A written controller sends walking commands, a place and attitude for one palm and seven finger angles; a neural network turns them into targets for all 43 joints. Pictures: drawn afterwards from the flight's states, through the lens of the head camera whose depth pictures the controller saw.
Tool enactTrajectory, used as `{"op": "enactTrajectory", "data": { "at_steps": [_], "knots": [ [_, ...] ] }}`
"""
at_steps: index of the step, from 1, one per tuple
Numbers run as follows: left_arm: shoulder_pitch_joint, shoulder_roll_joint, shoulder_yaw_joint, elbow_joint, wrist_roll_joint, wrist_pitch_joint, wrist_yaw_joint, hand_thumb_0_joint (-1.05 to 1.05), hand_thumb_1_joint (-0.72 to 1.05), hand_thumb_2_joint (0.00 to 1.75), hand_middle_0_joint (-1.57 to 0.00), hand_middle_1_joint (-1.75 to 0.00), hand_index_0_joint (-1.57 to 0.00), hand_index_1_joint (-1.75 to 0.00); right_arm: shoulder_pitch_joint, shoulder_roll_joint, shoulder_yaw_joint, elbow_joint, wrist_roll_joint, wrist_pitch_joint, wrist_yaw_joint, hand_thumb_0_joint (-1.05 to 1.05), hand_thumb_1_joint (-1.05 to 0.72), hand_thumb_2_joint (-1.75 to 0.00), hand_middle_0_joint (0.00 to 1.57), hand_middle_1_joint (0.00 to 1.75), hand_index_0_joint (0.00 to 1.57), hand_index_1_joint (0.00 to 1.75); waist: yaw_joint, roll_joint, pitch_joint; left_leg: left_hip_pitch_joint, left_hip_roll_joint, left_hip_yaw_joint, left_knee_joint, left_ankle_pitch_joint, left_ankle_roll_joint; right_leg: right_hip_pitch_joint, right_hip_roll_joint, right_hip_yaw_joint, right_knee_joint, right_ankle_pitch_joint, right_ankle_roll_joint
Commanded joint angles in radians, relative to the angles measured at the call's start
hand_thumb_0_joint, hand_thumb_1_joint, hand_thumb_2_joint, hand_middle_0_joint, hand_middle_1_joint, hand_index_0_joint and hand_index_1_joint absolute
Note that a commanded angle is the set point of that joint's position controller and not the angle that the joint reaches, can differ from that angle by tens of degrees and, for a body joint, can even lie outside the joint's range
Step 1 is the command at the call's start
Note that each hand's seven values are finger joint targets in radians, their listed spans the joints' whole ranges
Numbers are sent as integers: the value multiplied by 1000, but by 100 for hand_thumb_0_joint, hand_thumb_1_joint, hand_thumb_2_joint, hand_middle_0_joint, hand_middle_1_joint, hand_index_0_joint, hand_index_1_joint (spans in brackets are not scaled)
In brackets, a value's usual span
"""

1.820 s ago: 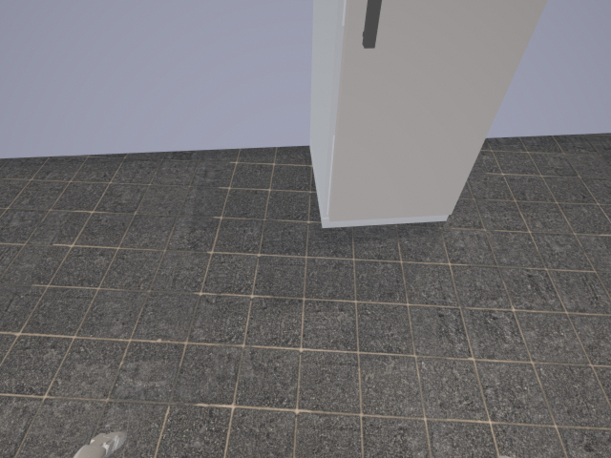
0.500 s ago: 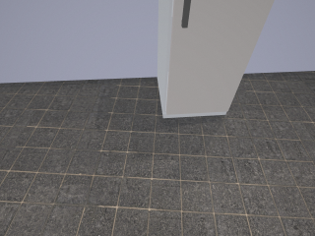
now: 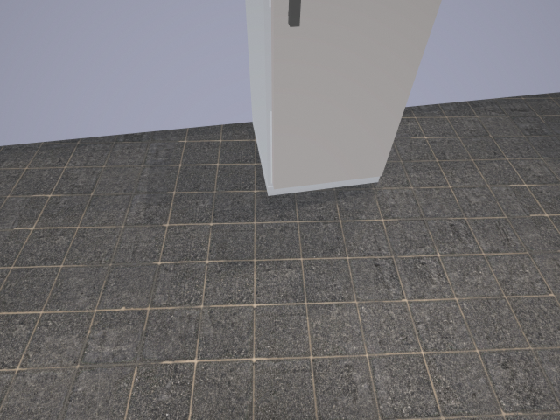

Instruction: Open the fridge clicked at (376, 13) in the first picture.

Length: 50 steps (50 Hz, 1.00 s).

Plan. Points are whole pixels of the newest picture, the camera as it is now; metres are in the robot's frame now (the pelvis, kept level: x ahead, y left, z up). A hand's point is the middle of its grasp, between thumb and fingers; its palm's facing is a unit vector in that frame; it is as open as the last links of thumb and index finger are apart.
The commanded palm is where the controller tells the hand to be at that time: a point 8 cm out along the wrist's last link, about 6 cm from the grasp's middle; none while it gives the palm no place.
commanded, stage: walk to a spot facing it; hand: left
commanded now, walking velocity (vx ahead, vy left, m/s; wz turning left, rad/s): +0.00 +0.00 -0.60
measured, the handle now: out of the picture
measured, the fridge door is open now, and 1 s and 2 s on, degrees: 0 0 0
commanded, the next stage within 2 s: none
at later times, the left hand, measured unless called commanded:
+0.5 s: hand out of the picture +0.05 +0.16 -0.15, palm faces -0.15 -0.96 -0.23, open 7.3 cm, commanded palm none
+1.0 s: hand (189, 328) +0.29 +0.20 -0.16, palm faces -0.47 -0.86 -0.19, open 7.3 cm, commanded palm none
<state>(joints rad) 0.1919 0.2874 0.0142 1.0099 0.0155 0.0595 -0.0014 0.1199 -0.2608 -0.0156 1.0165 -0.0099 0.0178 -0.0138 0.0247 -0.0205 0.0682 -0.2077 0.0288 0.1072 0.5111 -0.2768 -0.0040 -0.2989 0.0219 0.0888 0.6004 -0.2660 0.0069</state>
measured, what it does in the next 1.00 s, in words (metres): walks ahead, turning right: left foot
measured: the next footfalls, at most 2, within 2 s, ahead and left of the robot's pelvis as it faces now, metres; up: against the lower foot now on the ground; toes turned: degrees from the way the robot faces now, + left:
left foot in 0.72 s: +0.15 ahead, +0.10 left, +0.00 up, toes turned -21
right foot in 1.38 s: +0.28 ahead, -0.17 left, +0.00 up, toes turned -56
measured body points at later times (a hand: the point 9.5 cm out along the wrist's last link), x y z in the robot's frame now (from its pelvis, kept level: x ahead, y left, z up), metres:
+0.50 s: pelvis +0.00 -0.03 +0.01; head +0.01 -0.04 +0.46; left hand +0.05 +0.21 -0.13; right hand +0.03 -0.31 -0.13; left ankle +0.03 +0.13 -0.66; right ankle +0.01 -0.11 -0.73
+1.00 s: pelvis +0.13 +0.04 +0.02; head +0.15 +0.08 +0.46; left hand +0.31 +0.24 -0.15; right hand -0.01 -0.15 -0.11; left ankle +0.11 +0.11 -0.73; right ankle +0.07 -0.13 -0.61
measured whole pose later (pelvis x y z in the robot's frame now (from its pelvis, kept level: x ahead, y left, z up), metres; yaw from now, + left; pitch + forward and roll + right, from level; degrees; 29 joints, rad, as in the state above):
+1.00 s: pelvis +0.13 +0.04 +0.02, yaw -34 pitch -1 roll -3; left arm 0.27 0.27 0.12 0.95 0.04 0.05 -0.03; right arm 0.40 -0.15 -0.02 1.00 -0.01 -0.06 -0.03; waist 0.02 -0.04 0.00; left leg -0.06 0.04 0.21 0.35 -0.29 0.06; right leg -0.67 -0.03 0.04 1.25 -0.10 0.03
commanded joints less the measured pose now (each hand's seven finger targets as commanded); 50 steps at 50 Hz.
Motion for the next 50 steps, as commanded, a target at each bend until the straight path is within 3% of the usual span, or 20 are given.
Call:
{"op": "enactTrajectory", "data": {
  "at_steps": [1, 3, 5, 6, 7, 8, 10, 13, 25, 30, 33, 34, 35, 36, 37, 38, 39, 41, 44, 50],
  "knots": [
    [15, 90, 48, -111, 4, -8, -4, 0, 90, 90, -20, -30, -20, -30, 12, -203, -66, -86, -6, -19, -19, 0, -90, -90, 20, 30, 20, 30, -21, 215, -75, 57, 353, -198, -163, 378, 180, -116, -43, -64, 308, -248, 12],
    [63, 68, 55, -116, 4, -10, -10, 0, 90, 90, -20, -30, -20, -30, -27, -193, -73, -106, -13, -18, -19, 0, -90, -90, 20, 30, 20, 30, 13, 196, -79, 16, 333, -125, -93, 401, 148, -41, -68, -79, 219, -213, 4],
    [166, 78, 68, -95, 10, -23, -13, 0, 90, 90, -20, -30, -20, -30, -46, -185, -78, -118, -9, -9, -16, 0, -90, -90, 20, 30, 20, 30, 62, 88, -109, -76, 254, -23, 122, 253, 56, 123, -64, -103, -24, 43, 5],
    [183, 167, 83, -95, 22, -40, -3, 0, 90, 90, -20, -30, -20, -30, -6, -115, -68, -130, -1, 2, -10, 0, -90, -90, 20, 30, 20, 30, 57, -211, -88, -230, 113, 54, 372, -82, -28, 172, -219, 156, -240, 224, -35],
    [184, 231, 89, -109, 15, -47, 11, 0, 90, 90, -20, -30, -20, -30, -18, -69, -54, -169, -1, 5, -8, 0, -90, -90, 20, 30, 20, 30, 47, -364, -67, -376, 7, -19, 567, -330, -58, 140, -390, 469, -313, 477, -125],
    [188, 208, 90, -115, 7, -41, 20, 0, 90, 90, -20, -30, -20, -30, -23, -95, -63, -167, 0, 10, -12, 0, -90, -90, 20, 30, 20, 30, 48, -242, -85, -348, 30, -122, 626, -289, -41, 132, -379, 392, -307, 414, -180],
    [114, 153, 89, -134, 3, -47, 19, 0, 90, 90, -20, -30, -20, -30, -27, -96, -63, -143, -4, 9, -4, 0, -90, -90, 20, 30, 20, 30, 19, -167, -62, -376, 61, -132, 664, -162, -45, 105, -290, 380, -345, 103, -161],
    [111, 109, 80, -135, -4, -66, 9, 0, 90, 90, -20, -30, -20, -30, 1, -95, -67, -124, -17, 2, 8, 0, -90, -90, 20, 30, 20, 30, 6, -75, -91, -385, 65, -125, 638, -28, -61, 150, -213, 314, -366, -53, -131],
    [232, 89, 84, -92, 11, -101, 2, 0, 90, 90, -20, -30, -20, -30, -51, -66, -65, -178, -19, -32, 19, 0, -90, -90, 20, 30, 20, 30, 35, -105, -52, -437, 55, -120, 430, -34, -76, 194, -196, 413, -421, -208, -200],
    [200, 112, 89, -108, 15, -92, 3, 0, 90, 90, -20, -30, -20, -30, -44, -51, -61, -201, -7, -46, 19, 0, -90, -90, 20, 30, 20, 30, 30, -131, -50, -254, 6, -109, 219, -83, -54, 83, -171, 426, -397, -175, -202],
    [125, 124, 99, -134, 12, -83, 0, 0, 90, 90, -20, -30, -20, -30, 53, -52, -64, -184, 1, -61, 11, 0, -90, -90, 20, 30, 20, 30, -20, -146, -59, -10, -30, -90, 41, -32, -38, -63, -119, 389, -329, -175, -170],
    [100, 109, 99, -142, 8, -81, -1, 0, 90, 90, -20, -30, -20, -30, 121, -69, -68, -158, 5, -68, 4, 0, -90, -90, 20, 30, 20, 30, -50, -95, -71, 164, -22, -92, -56, -4, -35, -187, -76, 354, -260, -200, -138],
    [77, 66, 89, -158, 6, -80, -6, 0, 90, 90, -20, -30, -20, -30, 238, -120, -78, -126, 7, -75, -12, 0, -90, -90, 20, 30, 20, 30, -108, 49, -114, 359, 78, -166, -137, -92, -25, -322, -9, 276, -112, -231, -103],
    [99, -4, 80, -170, -6, -78, -17, 0, 90, 90, -20, -30, -20, -30, 317, -223, -101, -112, -8, -75, -16, 0, -90, -90, 20, 30, 20, 30, -132, 361, -137, 433, 347, -509, -297, -417, 27, -489, 109, 99, 197, -324, -49],
    [54, 23, 89, -193, 3, -83, -17, 0, 90, 90, -20, -30, -20, -30, 286, -236, -98, -131, -6, -68, -15, 0, -90, -90, 20, 30, 20, 30, -113, 319, -44, 255, 482, -643, -399, -549, 93, -511, 30, 6, 363, -276, -16],
    [41, 48, 100, -191, 13, -80, -26, 0, 90, 90, -20, -30, -20, -30, 221, -187, -82, -158, -10, -67, -10, 0, -90, -90, 20, 30, 20, 30, -76, 190, 30, 106, 455, -611, -432, -537, 113, -463, -18, 8, 452, -192, -8],
    [67, 53, 107, -162, 21, -71, -33, 0, 90, 90, -20, -30, -20, -30, 165, -143, -70, -160, -11, -72, -11, 0, -90, -90, 20, 30, 20, 30, -34, 173, 31, 49, 405, -548, -430, -503, 90, -446, -28, -3, 528, -130, -1],
    [112, 23, 106, -119, 28, -54, -50, 0, 90, 90, -20, -30, -20, -30, 139, -87, -51, -154, -8, -88, -14, 0, -90, -90, 20, 30, 20, 30, 2, 122, 63, -6, 298, -304, -408, -300, 5, -410, -54, -32, 603, 25, 8],
    [139, -21, 101, -99, 24, -39, -50, 0, 90, 90, -20, -30, -20, -30, 204, -40, -40, -117, 0, -105, -22, 0, -90, -90, 20, 30, 20, 30, 9, 157, 35, 34, 225, -127, -363, -49, -55, -412, -51, -45, 665, 143, 19],
    [58, -44, 94, -112, 23, -26, -41, 0, 90, 90, -20, -30, -20, -30, 361, -1, -27, -37, 2, -118, -33, 0, -90, -90, 20, 30, 20, 30, -13, 146, 49, 172, 249, -28, -308, 320, -92, -540, -69, -63, 693, 200, 30]
  ]
}}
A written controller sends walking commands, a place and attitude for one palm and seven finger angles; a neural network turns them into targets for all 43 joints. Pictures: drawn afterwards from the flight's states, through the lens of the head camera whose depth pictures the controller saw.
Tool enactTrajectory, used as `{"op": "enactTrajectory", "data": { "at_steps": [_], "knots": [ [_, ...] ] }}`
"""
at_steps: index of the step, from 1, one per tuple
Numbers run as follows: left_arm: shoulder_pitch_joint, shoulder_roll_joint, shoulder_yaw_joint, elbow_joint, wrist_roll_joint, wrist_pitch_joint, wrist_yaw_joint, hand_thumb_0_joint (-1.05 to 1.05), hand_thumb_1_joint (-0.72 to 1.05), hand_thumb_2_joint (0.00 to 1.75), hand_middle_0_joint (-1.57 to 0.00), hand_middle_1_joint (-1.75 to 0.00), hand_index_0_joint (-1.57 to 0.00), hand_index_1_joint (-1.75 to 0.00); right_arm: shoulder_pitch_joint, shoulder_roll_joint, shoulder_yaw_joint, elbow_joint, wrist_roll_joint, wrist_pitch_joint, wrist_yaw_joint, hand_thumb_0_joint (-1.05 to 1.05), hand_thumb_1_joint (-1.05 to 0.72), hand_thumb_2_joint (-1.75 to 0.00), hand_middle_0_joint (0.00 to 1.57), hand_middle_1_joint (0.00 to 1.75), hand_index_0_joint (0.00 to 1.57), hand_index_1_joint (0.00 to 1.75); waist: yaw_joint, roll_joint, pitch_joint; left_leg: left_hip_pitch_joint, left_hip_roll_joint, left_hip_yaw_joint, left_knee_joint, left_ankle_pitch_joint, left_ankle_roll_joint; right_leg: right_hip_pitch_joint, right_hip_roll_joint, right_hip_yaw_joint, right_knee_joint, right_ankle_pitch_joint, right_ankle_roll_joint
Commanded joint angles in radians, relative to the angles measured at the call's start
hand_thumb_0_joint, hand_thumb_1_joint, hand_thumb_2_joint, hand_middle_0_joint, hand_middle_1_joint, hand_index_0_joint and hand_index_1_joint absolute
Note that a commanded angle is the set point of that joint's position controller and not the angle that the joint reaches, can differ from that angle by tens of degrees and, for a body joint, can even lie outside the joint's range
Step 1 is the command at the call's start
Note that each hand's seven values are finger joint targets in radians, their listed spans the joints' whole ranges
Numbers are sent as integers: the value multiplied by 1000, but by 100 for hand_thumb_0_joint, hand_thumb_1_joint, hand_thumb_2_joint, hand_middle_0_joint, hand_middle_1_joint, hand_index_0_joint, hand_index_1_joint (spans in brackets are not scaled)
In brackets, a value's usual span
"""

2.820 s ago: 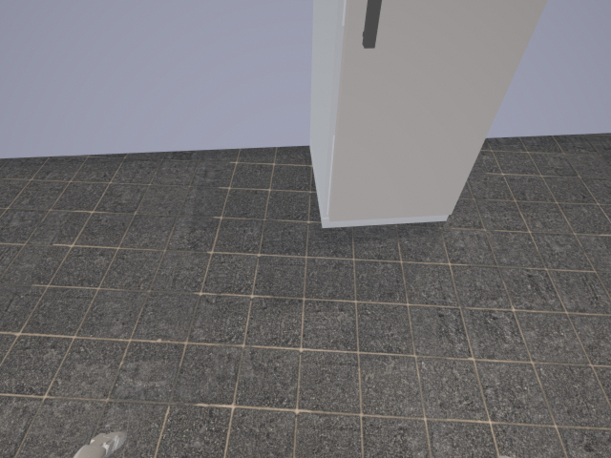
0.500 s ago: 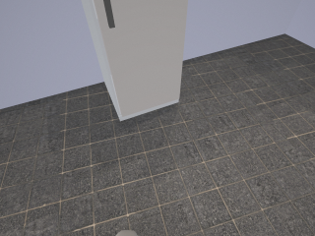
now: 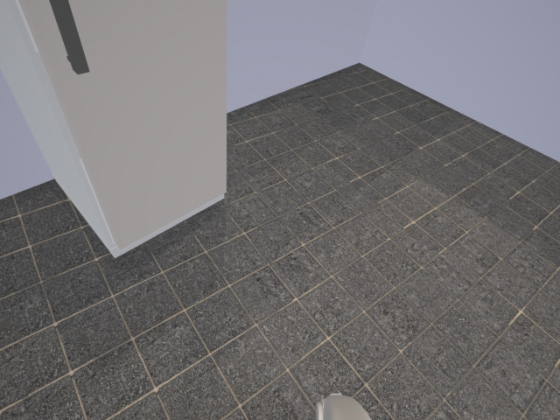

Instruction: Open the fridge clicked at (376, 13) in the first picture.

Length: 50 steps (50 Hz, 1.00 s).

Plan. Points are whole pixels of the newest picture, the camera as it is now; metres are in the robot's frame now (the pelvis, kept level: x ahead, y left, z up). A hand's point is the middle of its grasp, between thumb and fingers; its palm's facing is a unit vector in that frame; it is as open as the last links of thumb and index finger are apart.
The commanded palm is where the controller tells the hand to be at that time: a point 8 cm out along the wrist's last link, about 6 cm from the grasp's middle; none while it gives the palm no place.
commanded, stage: walk to a spot facing it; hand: left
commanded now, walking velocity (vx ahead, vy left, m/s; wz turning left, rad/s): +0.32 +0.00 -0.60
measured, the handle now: (59, 12) +0.82 +0.56 +0.17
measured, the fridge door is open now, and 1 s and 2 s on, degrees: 0 0 0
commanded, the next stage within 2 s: turn to face it in 1.10 s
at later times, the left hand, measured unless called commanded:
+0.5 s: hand (233, 313) +0.36 +0.10 -0.20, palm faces -0.25 -0.96 -0.16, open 7.3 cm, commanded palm none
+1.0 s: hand (232, 236) +0.55 +0.14 -0.19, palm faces -0.42 -0.89 -0.19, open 7.3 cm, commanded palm none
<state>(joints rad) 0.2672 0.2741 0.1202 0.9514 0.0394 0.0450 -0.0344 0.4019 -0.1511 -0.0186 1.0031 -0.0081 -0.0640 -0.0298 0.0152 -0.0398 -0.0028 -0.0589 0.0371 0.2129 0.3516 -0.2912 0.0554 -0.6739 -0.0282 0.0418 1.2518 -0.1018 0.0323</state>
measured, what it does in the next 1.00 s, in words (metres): walks ahead, turning right: right foot, then left foot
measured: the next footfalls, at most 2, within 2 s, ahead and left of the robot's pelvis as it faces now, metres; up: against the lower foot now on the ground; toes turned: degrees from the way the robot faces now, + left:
right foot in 0.38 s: +0.25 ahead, -0.10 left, +0.00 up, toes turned -22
left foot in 0.80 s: +0.55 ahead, +0.04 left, +0.00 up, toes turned -16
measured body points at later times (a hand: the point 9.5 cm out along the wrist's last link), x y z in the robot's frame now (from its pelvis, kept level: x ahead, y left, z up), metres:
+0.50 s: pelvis +0.22 -0.04 -0.03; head +0.25 -0.03 +0.42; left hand +0.37 +0.15 -0.18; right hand +0.09 -0.22 -0.17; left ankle +0.15 +0.11 -0.63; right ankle +0.21 -0.08 -0.75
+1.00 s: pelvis +0.44 -0.03 -0.01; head +0.48 -0.02 +0.44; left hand +0.58 +0.18 -0.17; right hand +0.42 -0.28 -0.14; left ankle +0.51 +0.05 -0.75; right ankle +0.34 -0.13 -0.64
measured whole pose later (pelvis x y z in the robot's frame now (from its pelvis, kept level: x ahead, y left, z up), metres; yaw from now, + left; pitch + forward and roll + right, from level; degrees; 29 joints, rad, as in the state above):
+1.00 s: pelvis +0.44 -0.03 -0.01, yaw -32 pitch -1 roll -2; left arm 0.28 0.23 0.09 0.99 0.02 0.03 -0.02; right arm 0.15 -0.14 -0.02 0.92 -0.02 -0.06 -0.02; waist 0.05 -0.04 0.09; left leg -0.26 0.15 0.24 0.55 -0.26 0.00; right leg -0.52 -0.05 -0.05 1.26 -0.40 0.04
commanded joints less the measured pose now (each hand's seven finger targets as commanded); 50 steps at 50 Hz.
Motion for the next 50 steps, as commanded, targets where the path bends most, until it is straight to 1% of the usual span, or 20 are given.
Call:
{"op": "enactTrajectory", "data": {
  "at_steps": [1, 11, 14, 16, 17, 18, 19, 20, 21, 22, 26, 32, 36, 38, 39, 40, 41, 42, 45, 50],
  "knots": [
    [-42, -30, -14, -56, -2, -11, -7, 0, 90, 90, -20, -30, -20, -30, 105, -104, -23, -11, -1, -38, -19, 0, -90, -90, 20, 30, 20, 30, -15, 146, 123, 50, 250, -130, -138, 399, -148, -181, -23, -22, 37, 27, 4],
    [-291, -86, -56, -96, -7, -33, -19, 0, 90, 90, -20, -30, -20, -30, 276, -87, -13, 99, -23, -26, -28, 0, -90, -90, 20, 30, 20, 30, -81, 147, 166, 240, 270, 38, -50, 896, -51, -96, 16, -235, -392, -124, -67],
    [-188, -58, -50, -67, -7, -51, -7, 0, 90, 90, -20, -30, -20, -30, 261, -141, -31, 96, -16, -15, -21, 0, -90, -90, 20, 30, 20, 30, -27, 231, 64, 250, 270, 107, 168, 1352, -59, 136, 123, -327, -542, -196, -116],
    [-27, -11, -30, -22, -3, -69, 3, 0, 90, 90, -20, -30, -20, -30, 203, -157, -38, 66, -5, -15, -16, 0, -90, -90, 20, 30, 20, 30, 56, 268, -7, 96, 276, 114, 392, 1291, -72, 417, 121, -297, -636, -158, -151],
    [109, 40, -13, 20, -3, -79, 8, 0, 90, 90, -20, -30, -20, -30, 147, -153, -36, 41, 3, -15, -5, 0, -90, -90, 20, 30, 20, 30, 129, 237, -73, -125, 283, 115, 615, 1017, -80, 713, 54, -224, -705, -51, -190],
    [219, 132, 2, 42, -8, -85, 18, 0, 90, 90, -20, -30, -20, -30, 122, -91, -28, 2, 21, -16, 3, 0, -90, -90, 20, 30, 20, 30, 163, 38, -185, -438, 139, 86, 956, 57, -99, 990, -238, 195, -758, 89, -319],
    [231, 174, 6, 45, -36, -82, 34, 0, 90, 90, -20, -30, -20, -30, 66, -72, -35, -47, 21, -22, -6, 0, -90, -90, 20, 30, 20, 30, 137, -21, -250, -628, 47, -47, 1227, -311, -105, 1054, -410, 535, -828, 286, -418],
    [177, 168, 9, 29, -42, -73, 43, 0, 90, 90, -20, -30, -20, -30, 8, -89, -45, -67, 9, -21, -6, 0, -90, -90, 20, 30, 20, 30, 118, 56, -144, -662, 93, -167, 1222, -199, -80, 938, -401, 420, -885, 223, -413],
    [119, 123, -2, 17, -40, -82, 44, 0, 90, 90, -20, -30, -20, -30, -15, -75, -48, -79, 1, -15, 4, 0, -90, -90, 20, 30, 20, 30, 86, 76, -20, -678, 126, -189, 1160, -94, -91, 798, -342, 312, -917, 260, -263],
    [59, 94, -12, 12, -37, -93, 45, 0, 90, 90, -20, -30, -20, -30, 27, -66, -44, -62, -5, -4, 6, 0, -90, -90, 20, 30, 20, 30, 19, 31, -22, -643, 156, -201, 1104, -52, -106, 705, -314, 276, -933, 242, -200],
    [-6, 29, -38, 10, -16, -121, 47, 0, 90, 90, -20, -30, -20, -30, 28, -33, -41, -43, -16, 38, 13, 0, -90, -90, 20, 30, 20, 30, -68, 56, 104, -481, 166, -168, 880, -32, -120, 334, -204, 84, -998, 214, -238],
    [51, 38, -35, 24, -18, -129, 36, 0, 90, 90, -20, -30, -20, -30, -179, -55, -36, -117, -20, 24, 44, 0, -90, -90, 20, 30, 20, 30, -25, -128, 97, -494, 118, -111, 516, 151, -132, 417, -95, 30, -945, 303, -191],
    [118, 79, -24, 21, -16, -117, 42, 0, 90, 90, -20, -30, -20, -30, -306, -87, -34, -165, -19, 4, 45, 0, -90, -90, 20, 30, 20, 30, 31, -113, 29, -446, 50, -73, 309, 98, -114, 607, -118, 108, -840, 470, -178],
    [101, 96, -18, 11, -21, -113, 45, 0, 90, 90, -20, -30, -20, -30, -229, -126, -43, -147, -20, -6, 29, 0, -90, -90, 20, 30, 20, 30, -19, -93, -47, -262, 11, -50, 167, 119, -101, 624, -110, 118, -699, 597, -155],
    [79, 94, -14, 2, -28, -110, 48, 0, 90, 90, -20, -30, -20, -30, -90, -177, -57, -105, -22, -12, 19, 0, -90, -90, 20, 30, 20, 30, -81, -47, -135, -6, 55, -91, 87, 257, -86, 517, -85, 97, -528, 508, -113],
    [100, 44, -19, -20, -46, -108, 42, 0, 90, 90, -20, -30, -20, -30, 39, -303, -84, -81, -35, -17, 8, 0, -90, -90, 20, 30, 20, 30, -126, 174, -273, 309, 320, -346, 130, 556, 3, 265, 38, -7, -262, 114, -49],
    [123, 15, -33, -26, -50, -117, 34, 0, 90, 90, -20, -30, -20, -30, 119, -354, -87, -58, -25, -9, 7, 0, -90, -90, 20, 30, 20, 30, -135, 334, -369, 451, 551, -549, 139, 923, 122, 98, 87, -30, 63, -521, -27],
    [115, 53, -24, -14, -41, -105, 42, 0, 90, 90, -20, -30, -20, -30, 56, -291, -65, -66, -14, 0, 8, 0, -90, -90, 20, 30, 20, 30, -107, 207, -305, 346, 543, -452, 111, 892, 132, 78, 15, 28, 147, -478, -25],
    [13, 14, -21, -36, -21, -71, 18, 0, 90, 90, -20, -30, -20, -30, -122, -189, -39, -101, -18, -4, 3, 0, -90, -90, 20, 30, 20, 30, -48, 190, -28, -14, 411, -221, 27, 677, 42, 78, -62, -22, 122, -345, 8],
    [69, -44, -15, -41, -18, -6, 3, 0, 90, 90, -20, -30, -20, -30, -196, -159, -43, -101, -13, 9, 2, 0, -90, -90, 20, 30, 20, 30, 20, 248, 28, -212, 323, -16, -48, 401, 12, 165, -68, -104, -43, -214, 24]
  ]
}}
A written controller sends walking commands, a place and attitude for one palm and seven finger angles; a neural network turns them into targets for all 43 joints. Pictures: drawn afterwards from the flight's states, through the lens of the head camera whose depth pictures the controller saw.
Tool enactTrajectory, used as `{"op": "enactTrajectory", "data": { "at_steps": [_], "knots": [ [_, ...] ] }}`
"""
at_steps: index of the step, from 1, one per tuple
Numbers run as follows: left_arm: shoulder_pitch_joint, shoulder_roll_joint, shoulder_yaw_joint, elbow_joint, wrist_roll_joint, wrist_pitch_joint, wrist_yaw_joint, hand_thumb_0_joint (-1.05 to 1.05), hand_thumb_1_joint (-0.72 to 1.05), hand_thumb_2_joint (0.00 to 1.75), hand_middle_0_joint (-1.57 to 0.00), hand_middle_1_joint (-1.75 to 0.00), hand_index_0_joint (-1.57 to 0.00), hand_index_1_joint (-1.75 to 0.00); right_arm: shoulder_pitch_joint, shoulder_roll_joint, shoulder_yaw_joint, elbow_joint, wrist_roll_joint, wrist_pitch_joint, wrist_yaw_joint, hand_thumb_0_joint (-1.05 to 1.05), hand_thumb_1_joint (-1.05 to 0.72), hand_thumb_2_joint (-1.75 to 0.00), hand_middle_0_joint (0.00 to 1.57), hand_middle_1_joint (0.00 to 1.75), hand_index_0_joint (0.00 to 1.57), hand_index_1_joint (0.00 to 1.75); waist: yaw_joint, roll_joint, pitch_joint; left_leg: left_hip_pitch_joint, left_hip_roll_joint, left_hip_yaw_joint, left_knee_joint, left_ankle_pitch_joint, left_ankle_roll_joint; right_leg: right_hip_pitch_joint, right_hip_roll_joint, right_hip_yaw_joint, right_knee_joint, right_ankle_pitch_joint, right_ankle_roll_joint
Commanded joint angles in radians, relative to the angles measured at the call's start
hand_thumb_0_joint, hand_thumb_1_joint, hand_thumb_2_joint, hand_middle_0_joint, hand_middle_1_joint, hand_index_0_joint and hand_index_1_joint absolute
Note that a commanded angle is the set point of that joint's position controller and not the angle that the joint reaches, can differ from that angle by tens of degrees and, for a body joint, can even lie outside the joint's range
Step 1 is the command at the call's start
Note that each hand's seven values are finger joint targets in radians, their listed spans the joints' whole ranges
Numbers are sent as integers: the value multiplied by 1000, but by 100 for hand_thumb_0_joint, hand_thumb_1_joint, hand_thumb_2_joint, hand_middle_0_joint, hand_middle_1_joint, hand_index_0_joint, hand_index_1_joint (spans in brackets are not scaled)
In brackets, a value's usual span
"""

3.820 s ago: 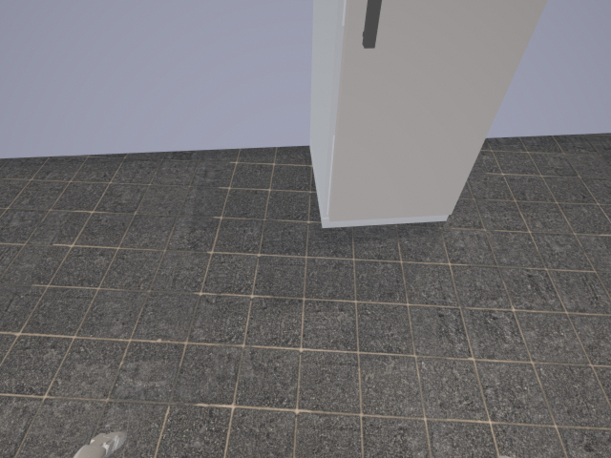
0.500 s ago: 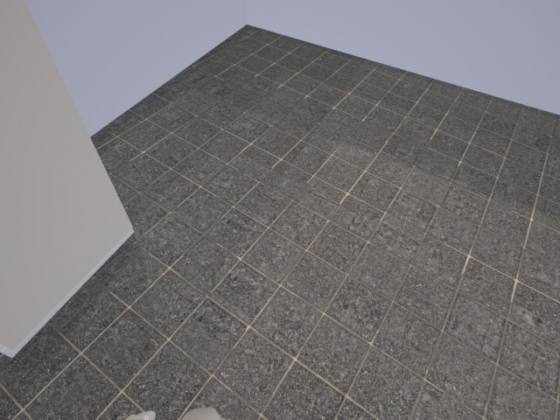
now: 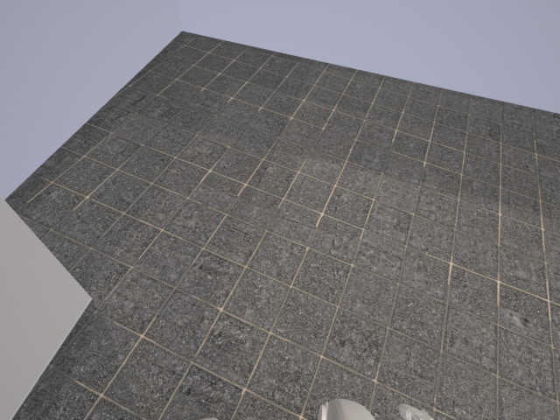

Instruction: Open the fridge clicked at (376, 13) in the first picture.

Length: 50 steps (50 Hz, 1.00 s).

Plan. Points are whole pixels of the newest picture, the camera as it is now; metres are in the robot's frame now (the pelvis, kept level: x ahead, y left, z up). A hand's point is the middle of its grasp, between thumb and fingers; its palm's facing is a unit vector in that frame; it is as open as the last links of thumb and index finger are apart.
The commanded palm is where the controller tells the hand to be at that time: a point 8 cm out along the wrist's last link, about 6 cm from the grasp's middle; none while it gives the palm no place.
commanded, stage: walk to a spot facing it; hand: left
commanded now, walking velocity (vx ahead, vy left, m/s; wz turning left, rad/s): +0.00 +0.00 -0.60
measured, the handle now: out of the picture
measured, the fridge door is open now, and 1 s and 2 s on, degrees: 0 0 0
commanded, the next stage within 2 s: turn to face it in 0.10 s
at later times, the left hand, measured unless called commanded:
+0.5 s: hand (227, 361) +0.22 +0.10 -0.15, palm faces -0.09 -0.97 -0.22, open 7.3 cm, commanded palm none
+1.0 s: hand out of the picture +0.10 +0.23 -0.17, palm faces +0.26 -0.93 -0.24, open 7.3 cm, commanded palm none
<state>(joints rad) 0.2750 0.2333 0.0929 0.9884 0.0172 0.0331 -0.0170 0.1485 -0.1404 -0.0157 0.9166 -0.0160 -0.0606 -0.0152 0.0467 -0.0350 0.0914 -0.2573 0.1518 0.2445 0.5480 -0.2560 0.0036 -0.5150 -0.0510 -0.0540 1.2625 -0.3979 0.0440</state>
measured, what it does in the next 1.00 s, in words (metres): steps on the spot: right foot, then left foot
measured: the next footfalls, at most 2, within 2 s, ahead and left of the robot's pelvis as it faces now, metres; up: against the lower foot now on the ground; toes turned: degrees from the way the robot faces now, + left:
right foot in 0.26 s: +0.13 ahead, -0.14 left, +0.00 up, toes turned -17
left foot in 0.72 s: +0.11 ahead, +0.08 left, +0.00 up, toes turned +14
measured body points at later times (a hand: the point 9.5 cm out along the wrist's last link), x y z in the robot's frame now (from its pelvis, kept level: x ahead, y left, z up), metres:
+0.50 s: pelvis +0.08 -0.05 +0.00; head +0.10 -0.08 +0.45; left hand +0.23 +0.16 -0.13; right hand +0.05 -0.27 -0.17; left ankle +0.05 +0.10 -0.67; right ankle +0.09 -0.13 -0.74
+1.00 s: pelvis +0.07 +0.00 +0.01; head +0.10 +0.04 +0.45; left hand +0.08 +0.28 -0.15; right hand +0.17 -0.24 -0.12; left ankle +0.07 +0.07 -0.74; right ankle +0.07 -0.18 -0.64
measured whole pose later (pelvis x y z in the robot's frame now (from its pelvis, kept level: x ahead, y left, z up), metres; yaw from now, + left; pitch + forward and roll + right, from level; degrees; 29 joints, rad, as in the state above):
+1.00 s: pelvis +0.07 +0.00 +0.01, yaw +12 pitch +1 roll -3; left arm 0.17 0.26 0.10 0.95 0.02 0.06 0.02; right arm 0.23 -0.20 -0.05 0.94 -0.02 0.01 0.00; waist -0.01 -0.01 0.06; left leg -0.28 -0.01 0.05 0.47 -0.21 0.08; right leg -0.50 -0.09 -0.02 1.11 -0.35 0.11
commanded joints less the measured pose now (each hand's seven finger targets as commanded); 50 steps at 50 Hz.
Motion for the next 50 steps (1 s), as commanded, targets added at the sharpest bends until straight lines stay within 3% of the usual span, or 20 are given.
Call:
{"op": "enactTrajectory", "data": {
  "at_steps": [1, 9, 11, 12, 13, 14, 16, 17, 20, 24, 30, 34, 35, 36, 37, 38, 39, 41, 44, 50],
  "knots": [
    [41, -6, 14, -87, 5, 12, -15, 0, 90, 90, -20, -30, -20, -30, 59, -174, -50, -15, -5, 9, -13, 0, -90, -90, 20, 30, 20, 30, -16, 246, -60, -4, 212, -35, -251, 334, 69, -9, -52, -17, -97, 97, 19],
    [-99, 7, 13, -166, 12, -4, -13, 0, 90, 90, -20, -30, -20, -30, 97, -234, -97, -20, -15, 41, 1, 0, -90, -90, 20, 30, 20, 30, -70, 215, -71, 115, 261, 10, -125, 320, 70, 90, -22, -78, -521, 101, 4],
    [-6, 30, 13, -140, 16, -25, -2, 0, 90, 90, -20, -30, -20, -30, 108, -230, -89, -15, -16, 48, 4, 0, -90, -90, 20, 30, 20, 30, -21, 138, -127, 69, 220, 31, 60, 341, 23, 285, 10, -84, -708, 217, -21],
    [80, 116, 23, -111, 26, -48, 11, 0, 90, 90, -20, -30, -20, -30, 154, -182, -75, -10, -8, 50, 11, 0, -90, -90, 20, 30, 20, 30, 18, -108, -216, -87, 134, 64, 308, 154, -31, 500, -131, 88, -807, 463, -65],
    [134, 222, 37, -88, 18, -62, 22, 0, 90, 90, -20, -30, -20, -30, 147, -102, -47, -44, 0, 53, 12, 0, -90, -90, 20, 30, 20, 30, 25, -327, -280, -283, -20, -14, 555, -372, -71, 577, -364, 383, -834, 886, -172],
    [125, 204, 22, -83, 1, -57, 33, 0, 90, 90, -20, -30, -20, -30, 132, -123, -46, -42, 10, 74, -4, 0, -90, -90, 20, 30, 20, 30, 19, -226, -307, -217, -7, -180, 588, -402, -54, 500, -379, 306, -854, 918, -221],
    [-21, 137, 4, -98, 5, -60, 43, 0, 90, 90, -20, -30, -20, -30, 160, -102, -37, 2, 5, 82, -5, 0, -90, -90, 20, 30, 20, 30, -30, -197, -247, -218, -13, -227, 608, -280, -47, 432, -302, 210, -888, 664, -191],
    [-62, 107, -12, -101, 4, -63, 43, 0, 90, 90, -20, -30, -20, -30, 167, -120, -39, 27, 1, 83, -4, 0, -90, -90, 20, 30, 20, 30, -46, -159, -217, -204, -15, -234, 603, -221, -50, 397, -272, 149, -888, 647, -172],
    [-122, 76, -23, -103, 5, -60, 49, 0, 90, 90, -20, -30, -20, -30, 205, -107, -38, 65, 3, 92, 0, 0, -90, -90, 20, 30, 20, 30, -70, -119, -162, -187, -30, -213, 541, -176, -64, 353, -268, 19, -897, 660, -167],
    [-82, 89, -18, -79, 4, -50, 54, 0, 90, 90, -20, -30, -20, -30, 159, -97, -45, 59, 3, 103, 7, 0, -90, -90, 20, 30, 20, 30, -39, -88, -105, -210, -49, -183, 475, -191, -73, 368, -302, -4, -920, 629, -187],
    [-86, 102, 0, -83, 11, -37, 61, 0, 90, 90, -20, -30, -20, -30, 119, -74, -52, 24, 1, 99, 21, 0, -90, -90, 20, 30, 20, 30, -30, -111, -107, -186, -41, -139, 307, -201, -63, 376, -340, -48, -898, 486, -186],
    [-104, 100, 9, -92, 7, -27, 57, 0, 90, 90, -20, -30, -20, -30, 162, -90, -61, 11, -4, 93, 25, 0, -90, -90, 20, 30, 20, 30, -64, -72, -140, -57, -47, -114, 83, -62, -45, 326, -333, -107, -783, 357, -127],
    [-103, 89, 9, -102, -2, -20, 54, 0, 90, 90, -20, -30, -20, -30, 209, -123, -70, 20, -6, 86, 27, 0, -90, -90, 20, 30, 20, 30, -89, 39, -160, 49, -33, -154, -48, 67, -28, 250, -291, -143, -668, 270, -80],
    [-90, 36, 5, -130, -11, -13, 48, 0, 90, 90, -20, -30, -20, -30, 247, -218, -91, 16, -13, 76, 23, 0, -90, -90, 20, 30, 20, 30, -106, 330, -163, 133, 163, -477, -174, 283, 68, 46, -157, -188, -459, -12, 5],
    [-163, 12, -9, -175, -6, -8, 45, 0, 90, 90, -20, -30, -20, -30, 286, -281, -104, 17, -15, 77, 12, 0, -90, -90, 20, 30, 20, 30, -144, 419, -136, 139, 311, -657, -247, 500, 191, -85, -60, -119, -235, -285, 42],
    [-192, 34, -4, -180, 2, -3, 41, 0, 90, 90, -20, -30, -20, -30, 274, -282, -103, 22, -17, 77, 6, 0, -90, -90, 20, 30, 20, 30, -130, 270, -136, 113, 315, -605, -248, 423, 217, -84, -76, -22, -116, -213, 24],
    [-187, 22, 0, -162, 7, 0, 38, 0, 90, 90, -20, -30, -20, -30, 229, -255, -97, 15, -14, 70, -2, 0, -90, -90, 20, 30, 20, 30, -109, 292, -143, 105, 241, -567, -247, 375, 182, -118, -83, 14, -84, -136, 25],
    [-167, 45, 9, -136, 6, -4, 28, 0, 90, 90, -20, -30, -20, -30, 137, -232, -81, -18, -11, 61, -7, 0, -90, -90, 20, 30, 20, 30, -81, 196, -135, 115, 164, -475, -220, 382, 130, -120, -75, 37, -41, -8, 40],
    [-121, 56, 10, -109, 1, -4, 25, 0, 90, 90, -20, -30, -20, -30, 121, -240, -80, -31, -4, 51, -10, 0, -90, -90, 20, 30, 20, 30, -68, 113, -169, 163, 107, -416, -208, 472, 120, -87, -61, 38, -73, 55, 59],
    [-136, 73, 9, -126, -2, 3, 33, 0, 90, 90, -20, -30, -20, -30, 135, -261, -91, -26, -4, 61, -1, 0, -90, -90, 20, 30, 20, 30, -84, 153, -155, 184, 89, -482, -227, 375, 148, -55, -46, 53, -197, 37, 80]
  ]
}}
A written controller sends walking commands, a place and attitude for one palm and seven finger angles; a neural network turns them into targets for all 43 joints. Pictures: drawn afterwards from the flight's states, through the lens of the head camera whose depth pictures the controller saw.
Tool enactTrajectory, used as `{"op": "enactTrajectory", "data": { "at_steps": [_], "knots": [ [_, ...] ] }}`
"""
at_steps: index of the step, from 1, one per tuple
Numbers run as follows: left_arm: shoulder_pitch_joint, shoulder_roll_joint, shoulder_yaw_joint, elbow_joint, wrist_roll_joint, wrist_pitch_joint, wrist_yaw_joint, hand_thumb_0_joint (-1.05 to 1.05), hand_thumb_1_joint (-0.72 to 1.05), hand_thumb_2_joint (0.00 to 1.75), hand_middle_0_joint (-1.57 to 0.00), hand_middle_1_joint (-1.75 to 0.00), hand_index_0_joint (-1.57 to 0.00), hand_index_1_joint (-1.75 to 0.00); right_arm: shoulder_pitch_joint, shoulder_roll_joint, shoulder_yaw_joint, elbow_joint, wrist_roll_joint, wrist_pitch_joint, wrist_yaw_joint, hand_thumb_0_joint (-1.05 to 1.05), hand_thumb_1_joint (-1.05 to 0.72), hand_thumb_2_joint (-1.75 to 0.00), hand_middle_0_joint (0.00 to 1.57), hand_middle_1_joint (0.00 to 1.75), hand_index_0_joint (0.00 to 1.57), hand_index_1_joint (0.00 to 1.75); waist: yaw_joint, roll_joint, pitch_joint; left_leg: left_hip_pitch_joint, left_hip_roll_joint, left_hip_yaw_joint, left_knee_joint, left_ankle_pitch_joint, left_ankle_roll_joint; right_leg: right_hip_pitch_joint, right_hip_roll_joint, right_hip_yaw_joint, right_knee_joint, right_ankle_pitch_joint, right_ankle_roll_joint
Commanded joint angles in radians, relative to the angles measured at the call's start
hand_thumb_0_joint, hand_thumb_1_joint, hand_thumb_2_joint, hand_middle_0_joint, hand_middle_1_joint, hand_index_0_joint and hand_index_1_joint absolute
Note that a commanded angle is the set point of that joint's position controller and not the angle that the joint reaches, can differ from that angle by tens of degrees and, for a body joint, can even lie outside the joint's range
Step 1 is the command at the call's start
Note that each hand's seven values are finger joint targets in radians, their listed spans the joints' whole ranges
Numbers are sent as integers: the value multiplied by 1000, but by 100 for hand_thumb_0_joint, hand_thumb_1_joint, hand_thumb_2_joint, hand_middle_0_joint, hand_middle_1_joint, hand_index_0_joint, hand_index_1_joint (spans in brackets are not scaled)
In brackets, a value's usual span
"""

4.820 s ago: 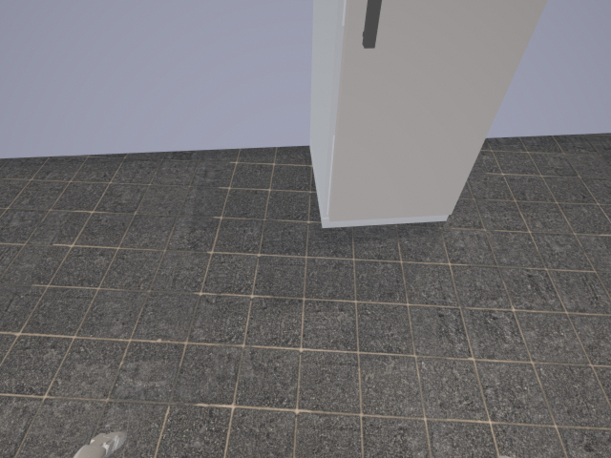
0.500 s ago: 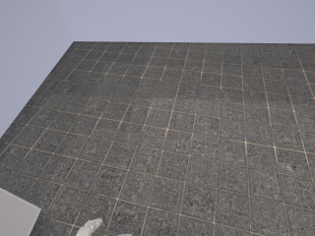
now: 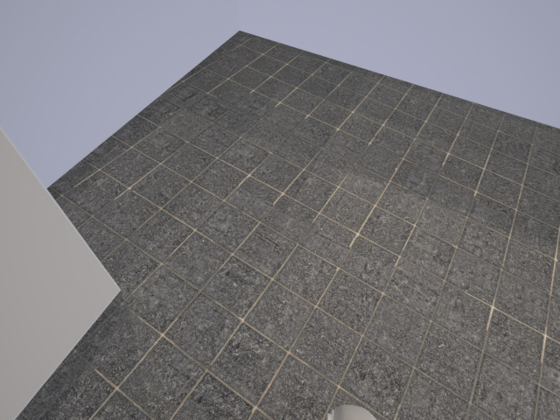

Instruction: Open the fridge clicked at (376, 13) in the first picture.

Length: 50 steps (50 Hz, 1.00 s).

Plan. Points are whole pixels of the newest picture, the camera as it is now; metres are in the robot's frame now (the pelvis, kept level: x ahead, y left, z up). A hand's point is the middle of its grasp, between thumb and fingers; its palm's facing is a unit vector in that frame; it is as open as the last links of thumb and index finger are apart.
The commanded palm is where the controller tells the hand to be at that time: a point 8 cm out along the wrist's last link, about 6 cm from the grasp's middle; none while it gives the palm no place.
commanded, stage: turn to face it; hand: left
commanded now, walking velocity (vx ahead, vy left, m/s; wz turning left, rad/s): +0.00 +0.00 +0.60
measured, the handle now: out of the picture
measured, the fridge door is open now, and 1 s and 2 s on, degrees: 0 0 0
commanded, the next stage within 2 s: take the last steps up to it in 1.72 s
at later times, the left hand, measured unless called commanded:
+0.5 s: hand out of the picture +0.00 +0.15 -0.15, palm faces +0.33 -0.90 -0.28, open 7.3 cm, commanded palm none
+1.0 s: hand out of the picture -0.11 +0.23 -0.17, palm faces +0.61 -0.76 -0.24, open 7.4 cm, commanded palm none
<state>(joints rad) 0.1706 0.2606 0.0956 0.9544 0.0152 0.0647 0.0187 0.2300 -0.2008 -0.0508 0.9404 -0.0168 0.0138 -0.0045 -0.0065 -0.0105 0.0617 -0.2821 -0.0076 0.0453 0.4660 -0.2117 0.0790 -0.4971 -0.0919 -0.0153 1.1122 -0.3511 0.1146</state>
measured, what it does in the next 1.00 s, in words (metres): steps on the spot, turning left: right foot, then left foot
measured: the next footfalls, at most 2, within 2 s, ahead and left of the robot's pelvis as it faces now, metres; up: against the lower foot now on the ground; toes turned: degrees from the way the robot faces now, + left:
right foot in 0.30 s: +0.03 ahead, -0.17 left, +0.00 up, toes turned +10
left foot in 0.74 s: -0.07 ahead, +0.08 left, +0.00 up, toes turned +35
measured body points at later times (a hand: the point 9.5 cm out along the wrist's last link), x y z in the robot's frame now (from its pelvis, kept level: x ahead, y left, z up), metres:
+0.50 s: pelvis -0.03 -0.06 +0.00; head +0.01 -0.09 +0.44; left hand -0.02 +0.19 -0.13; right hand +0.11 -0.31 -0.16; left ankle -0.07 +0.07 -0.65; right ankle -0.01 -0.17 -0.74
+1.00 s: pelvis -0.05 +0.00 +0.00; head -0.03 +0.05 +0.45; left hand -0.14 +0.27 -0.15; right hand +0.17 -0.15 -0.13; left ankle -0.10 +0.06 -0.74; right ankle +0.03 -0.16 -0.65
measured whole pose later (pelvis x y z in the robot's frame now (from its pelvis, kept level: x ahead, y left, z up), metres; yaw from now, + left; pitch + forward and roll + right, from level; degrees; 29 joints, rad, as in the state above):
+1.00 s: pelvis -0.05 +0.00 +0.00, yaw +37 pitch +1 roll -2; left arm 0.15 0.27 0.07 0.90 0.01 0.06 0.01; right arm 0.17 -0.22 -0.04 0.90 -0.01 0.02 0.00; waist 0.00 -0.02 0.09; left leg -0.23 -0.04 -0.02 0.47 -0.25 0.07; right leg -0.50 -0.09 -0.02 1.12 -0.39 0.12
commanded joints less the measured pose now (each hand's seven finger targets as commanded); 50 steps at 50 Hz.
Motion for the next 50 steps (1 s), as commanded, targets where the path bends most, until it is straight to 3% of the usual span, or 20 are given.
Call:
{"op": "enactTrajectory", "data": {
  "at_steps": [1, 8, 12, 13, 14, 15, 16, 17, 19, 21, 28, 33, 35, 36, 37, 38, 39, 40, 43, 50],
  "knots": [
    [-39, 49, 5, -95, -1, -27, -1, 0, 90, 90, -20, -30, -20, -30, 51, -202, -59, -51, -3, -11, -10, 0, -90, -90, 20, 30, 20, 30, -34, 133, -118, 195, 248, -302, -151, 295, 78, -65, -2, 15, -67, -16, 9],
    [-52, 43, -3, -128, -8, -33, 4, 0, 90, 90, -20, -30, -20, -30, 14, -228, -74, -71, -9, 7, -3, 0, -90, -90, 20, 30, 20, 30, -37, 173, -118, 104, 226, -424, -129, 214, 96, 80, 48, 19, -312, -85, -17],
    [55, 53, 0, -116, -13, -43, 10, 0, 90, 90, -20, -30, -20, -30, -45, -225, -82, -97, -6, 16, 4, 0, -90, -90, 20, 30, 20, 30, 9, 168, -155, -1, 161, -440, -85, 178, 50, 288, 85, -1, -567, 30, -43],
    [106, 74, 7, -108, -11, -49, 13, 0, 90, 90, -20, -30, -20, -30, -65, -206, -81, -108, 0, 18, 7, 0, -90, -90, 20, 30, 20, 30, 38, 129, -157, -112, 123, -403, -37, 74, 6, 423, 54, 6, -709, 111, -56],
    [129, 157, 20, -113, 6, -61, 20, 0, 90, 90, -20, -30, -20, -30, -50, -143, -74, -117, 9, 22, 14, 0, -90, -90, 20, 30, 20, 30, 49, -100, -158, -297, 12, -288, 163, -128, -70, 553, -150, 207, -874, 10, -119],
    [96, 225, 25, -138, 14, -59, 22, 0, 90, 90, -20, -30, -20, -30, -51, -109, -69, -144, 1, 21, 11, 0, -90, -90, 20, 30, 20, 30, 49, -326, -105, -419, -97, -105, 426, -342, -135, 471, -393, 448, -927, -16, -221],
    [35, 198, 13, -161, 4, -54, 25, 0, 90, 90, -20, -30, -20, -30, -62, -168, -78, -136, -11, 25, 14, 0, -90, -90, 20, 30, 20, 30, 26, -206, -84, -352, -32, -146, 587, -328, -117, 315, -396, 366, -916, -10, -248],
    [-41, 141, 5, -176, 3, -64, 26, 0, 90, 90, -20, -30, -20, -30, -42, -160, -78, -117, -15, 35, 22, 0, -90, -90, 20, 30, 20, 30, -17, -173, -49, -338, -7, -152, 658, -249, -119, 266, -316, 261, -911, 29, -226],
    [-85, 100, -10, -183, -1, -69, 21, 0, 90, 90, -20, -30, -20, -30, -2, -149, -77, -80, -12, 46, 31, 0, -90, -90, 20, 30, 20, 30, -50, -156, -12, -323, 20, -104, 747, -165, -140, 249, -228, 128, -849, 187, -190],
    [-40, 85, -18, -169, 0, -79, 16, 0, 90, 90, -20, -30, -20, -30, 1, -132, -69, -71, -9, 48, 36, 0, -90, -90, 20, 30, 20, 30, -38, -148, -20, -329, 25, -69, 764, -119, -158, 311, -195, 22, -802, 332, -188],
    [112, 141, -5, -115, 12, -70, 14, 0, 90, 90, -20, -30, -20, -30, -145, -117, -47, -106, -3, 49, 37, 0, -90, -90, 20, 30, 20, 30, 45, -183, -38, -276, 52, 7, 513, -206, -173, 426, -258, -27, -751, 488, -224],
    [115, 182, 11, -104, 16, -59, 11, 0, 90, 90, -20, -30, -20, -30, -138, -110, -33, -111, 5, 29, 36, 0, -90, -90, 20, 30, 20, 30, 53, -238, -93, -125, 38, 75, 254, -211, -143, 442, -283, -83, -652, 584, -209],
    [96, 177, 15, -103, 6, -53, 7, 0, 90, 90, -20, -30, -20, -30, -61, -140, -39, -97, 2, 17, 34, 0, -90, -90, 20, 30, 20, 30, 7, -165, -136, 40, 33, 78, 33, -41, -127, 385, -262, -149, -519, 526, -149],
    [96, 155, 10, -113, -3, -50, 2, 0, 90, 90, -20, -30, -20, -30, 17, -203, -56, -79, 0, 5, 33, 0, -90, -90, 20, 30, 20, 30, -40, -8, -195, 230, 94, -21, -61, 167, -94, 254, -216, -185, -338, 400, -93],
    [67, 81, -5, -160, -10, -50, -7, 0, 90, 90, -20, -30, -20, -30, 91, -324, -86, -71, -3, -5, 25, 0, -90, -90, 20, 30, 20, 30, -81, 321, -222, 404, 381, -395, -69, 618, 35, -70, -64, -190, -109, -208, -8],
    [7, 75, -15, -180, -1, -40, 0, 0, 90, 90, -20, -30, -20, -30, 153, -351, -89, -42, 8, 3, 16, 0, -90, -90, 20, 30, 20, 30, -101, 288, -244, 387, 446, -413, -47, 828, 123, -106, -45, -68, 3, -336, -14],
    [-18, 80, -15, -174, 2, -30, 5, 0, 90, 90, -20, -30, -20, -30, 134, -321, -82, -38, 4, 3, 7, 0, -90, -90, 20, 30, 20, 30, -89, 226, -210, 342, 416, -347, -55, 753, 121, -107, -67, -33, 50, -284, -20],
    [-34, 74, -9, -162, 1, -30, 6, 0, 90, 90, -20, -30, -20, -30, 88, -289, -76, -50, 0, -2, -4, 0, -90, -90, 20, 30, 20, 30, -82, 255, -176, 303, 367, -346, -57, 703, 110, -126, -63, -18, 84, -227, -14],
    [-6, 84, -2, -126, 0, -36, -6, 0, 90, 90, -20, -30, -20, -30, -24, -229, -50, -88, -2, -9, -10, 0, -90, -90, 20, 30, 20, 30, -24, 165, -125, 234, 253, -248, -64, 667, 66, -86, -38, 1, 86, -82, -5],
    [-45, 85, -6, -138, -3, -35, 0, 0, 90, 90, -20, -30, -20, -30, 25, -227, -54, -76, 0, -13, -10, 0, -90, -90, 20, 30, 20, 30, -28, 131, -137, 269, 228, -313, -84, 637, 75, -74, -10, 27, -13, -24, 17]
  ]
}}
